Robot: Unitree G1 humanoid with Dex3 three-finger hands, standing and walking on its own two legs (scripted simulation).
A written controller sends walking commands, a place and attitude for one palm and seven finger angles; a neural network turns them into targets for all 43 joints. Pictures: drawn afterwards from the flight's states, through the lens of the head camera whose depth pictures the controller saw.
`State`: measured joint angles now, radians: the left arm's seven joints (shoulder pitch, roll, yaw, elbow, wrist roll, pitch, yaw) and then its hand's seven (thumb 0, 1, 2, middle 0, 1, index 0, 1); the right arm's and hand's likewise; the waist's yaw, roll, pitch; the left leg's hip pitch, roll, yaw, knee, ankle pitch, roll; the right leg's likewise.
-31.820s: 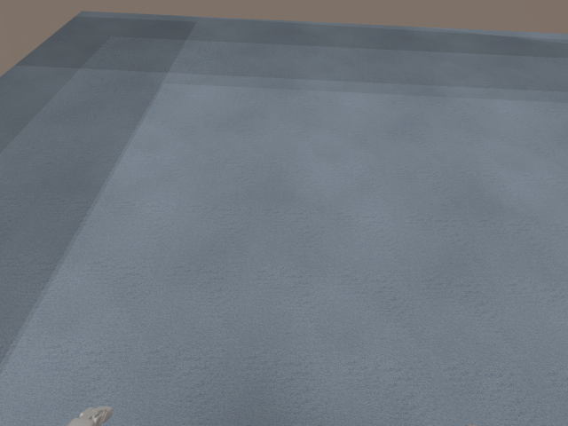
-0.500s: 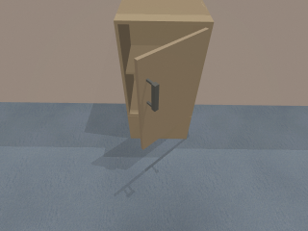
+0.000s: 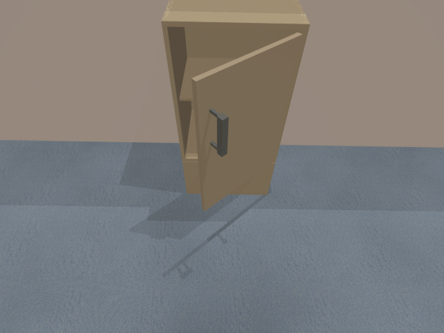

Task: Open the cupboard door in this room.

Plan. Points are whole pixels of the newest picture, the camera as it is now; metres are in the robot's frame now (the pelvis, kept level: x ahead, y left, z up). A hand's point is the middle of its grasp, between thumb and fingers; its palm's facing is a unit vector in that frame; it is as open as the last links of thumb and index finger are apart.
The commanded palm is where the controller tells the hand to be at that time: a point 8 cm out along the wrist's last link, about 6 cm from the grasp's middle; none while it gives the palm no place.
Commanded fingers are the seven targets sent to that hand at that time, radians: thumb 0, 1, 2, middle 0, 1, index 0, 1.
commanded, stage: look to check the result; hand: left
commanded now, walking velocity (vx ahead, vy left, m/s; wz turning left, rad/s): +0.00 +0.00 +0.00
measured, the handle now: (217, 132) +0.64 +0.05 -0.05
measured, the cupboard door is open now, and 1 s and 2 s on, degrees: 42 42 42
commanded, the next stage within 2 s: walk to a spot facing it in 0.30 s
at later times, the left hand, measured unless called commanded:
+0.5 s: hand out of the picture +0.02 +0.17 -0.18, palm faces +0.01 -0.98 -0.19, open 7.4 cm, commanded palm none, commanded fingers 0.00 0.90 0.90 -0.20 -0.30 -0.20 -0.30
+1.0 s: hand out of the picture +0.09 +0.15 -0.16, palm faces -0.18 -0.94 -0.29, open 7.4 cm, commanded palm none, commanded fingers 0.00 0.90 0.90 -0.20 -0.30 -0.20 -0.30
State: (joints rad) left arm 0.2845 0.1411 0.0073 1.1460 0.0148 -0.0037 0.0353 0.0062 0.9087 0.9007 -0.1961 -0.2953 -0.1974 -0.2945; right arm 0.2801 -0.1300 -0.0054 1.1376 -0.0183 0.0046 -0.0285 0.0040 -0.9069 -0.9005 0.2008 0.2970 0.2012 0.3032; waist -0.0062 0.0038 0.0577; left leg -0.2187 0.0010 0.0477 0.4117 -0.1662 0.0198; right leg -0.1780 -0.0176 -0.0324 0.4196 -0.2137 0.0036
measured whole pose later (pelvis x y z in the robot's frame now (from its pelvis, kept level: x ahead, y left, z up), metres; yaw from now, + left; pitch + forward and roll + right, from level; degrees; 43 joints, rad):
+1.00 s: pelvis +0.00 -0.04 +0.00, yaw -16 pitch +1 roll +2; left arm 0.24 0.19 0.08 0.96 0.03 0.02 0.02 0.01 0.91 0.90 -0.20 -0.30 -0.20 -0.29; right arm 0.10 -0.22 -0.07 0.95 -0.01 0.05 -0.04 0.01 -0.91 -0.90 0.20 0.30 0.20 0.30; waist 0.04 0.01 0.10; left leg -0.47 0.03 0.01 1.07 -0.43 -0.05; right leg -0.28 0.07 0.07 0.51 -0.24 -0.08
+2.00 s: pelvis +0.01 -0.03 -0.01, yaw -53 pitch +1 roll -1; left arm 0.18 0.23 0.09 0.89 0.03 0.07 -0.04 0.01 0.91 0.90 -0.20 -0.30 -0.20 -0.29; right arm 0.29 -0.19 -0.02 0.90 -0.03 -0.01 -0.03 0.00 -0.91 -0.90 0.20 0.30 0.20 0.30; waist -0.02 -0.02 0.05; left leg -0.27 0.07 0.07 0.54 -0.29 -0.01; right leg -0.51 0.06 0.02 0.97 -0.42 0.00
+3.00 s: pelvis +0.09 -0.39 +0.00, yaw -80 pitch +0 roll +1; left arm 0.13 0.20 0.07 0.98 0.03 -0.01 -0.04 0.01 0.91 0.90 -0.19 -0.29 -0.19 -0.29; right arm 0.43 -0.18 -0.04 1.08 -0.03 -0.05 -0.01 0.00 -0.92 -0.90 0.20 0.30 0.20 0.30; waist -0.04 -0.01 0.06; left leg -0.04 0.10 0.22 0.38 -0.33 -0.05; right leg -0.50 -0.08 -0.09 0.68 -0.20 -0.03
